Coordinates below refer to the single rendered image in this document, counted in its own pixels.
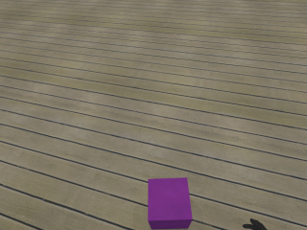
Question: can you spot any carton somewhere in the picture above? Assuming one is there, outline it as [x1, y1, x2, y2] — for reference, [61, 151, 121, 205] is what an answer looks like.
[148, 177, 193, 230]

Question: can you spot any robot right hand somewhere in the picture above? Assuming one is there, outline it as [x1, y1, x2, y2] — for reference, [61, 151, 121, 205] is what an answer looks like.
[243, 218, 267, 230]

